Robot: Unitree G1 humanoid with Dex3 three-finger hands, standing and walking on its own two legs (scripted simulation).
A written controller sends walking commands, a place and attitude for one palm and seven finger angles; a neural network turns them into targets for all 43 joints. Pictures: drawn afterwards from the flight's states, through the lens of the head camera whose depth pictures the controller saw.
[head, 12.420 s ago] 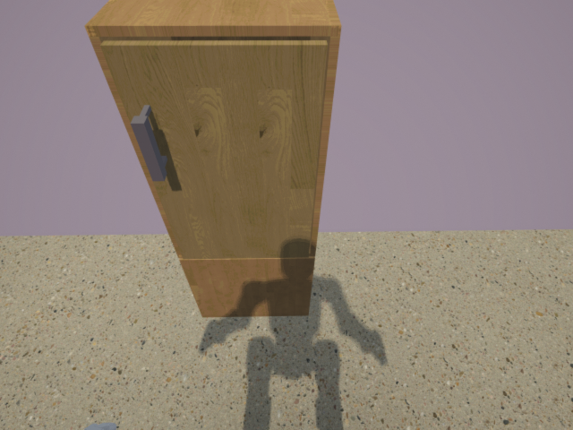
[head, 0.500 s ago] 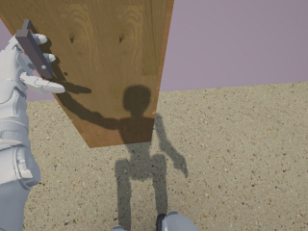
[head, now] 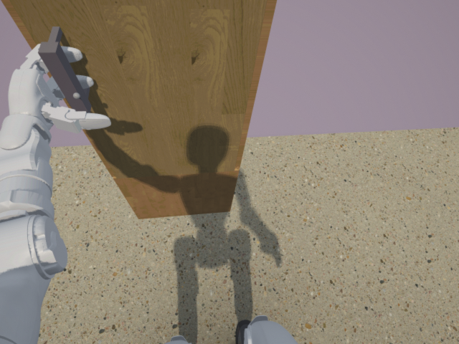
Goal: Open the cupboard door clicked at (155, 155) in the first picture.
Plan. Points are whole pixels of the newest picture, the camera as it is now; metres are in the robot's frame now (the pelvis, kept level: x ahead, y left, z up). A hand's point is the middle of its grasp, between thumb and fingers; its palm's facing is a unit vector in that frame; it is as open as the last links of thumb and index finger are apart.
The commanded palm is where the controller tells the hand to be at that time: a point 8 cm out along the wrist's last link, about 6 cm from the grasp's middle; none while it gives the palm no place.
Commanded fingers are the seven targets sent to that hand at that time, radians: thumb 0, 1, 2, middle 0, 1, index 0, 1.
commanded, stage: close the thumb around the handle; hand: left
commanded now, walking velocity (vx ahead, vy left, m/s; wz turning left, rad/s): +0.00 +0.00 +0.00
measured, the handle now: (70, 73) +0.55 +0.23 +0.11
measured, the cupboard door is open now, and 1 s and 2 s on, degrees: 0 7 49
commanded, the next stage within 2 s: pull the door open along its arc in 0.52 s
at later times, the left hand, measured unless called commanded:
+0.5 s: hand (80, 98) +0.49 +0.21 +0.11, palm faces +0.04 -1.00 -0.02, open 5.9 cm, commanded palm +0.46 +0.26 +0.11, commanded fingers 0.00 0.90 0.90 -0.40 -1.35 -0.40 -1.35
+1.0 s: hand (81, 119) +0.45 +0.20 +0.11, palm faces +0.00 -1.00 -0.01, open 6.0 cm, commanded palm +0.39 +0.25 +0.11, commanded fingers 0.00 0.90 0.90 -0.40 -1.35 -0.40 -1.35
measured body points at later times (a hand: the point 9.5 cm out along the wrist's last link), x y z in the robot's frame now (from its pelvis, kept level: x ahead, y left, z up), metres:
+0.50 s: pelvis +0.00 +0.00 +0.00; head +0.10 +0.01 +0.44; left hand +0.49 +0.26 +0.11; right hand +0.01 -0.27 -0.11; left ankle -0.05 +0.08 -0.70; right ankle +0.03 -0.12 -0.70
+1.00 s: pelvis +0.01 +0.00 +0.01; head +0.08 +0.00 +0.45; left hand +0.45 +0.26 +0.11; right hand +0.04 -0.27 -0.10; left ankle -0.05 +0.08 -0.70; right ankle +0.03 -0.12 -0.70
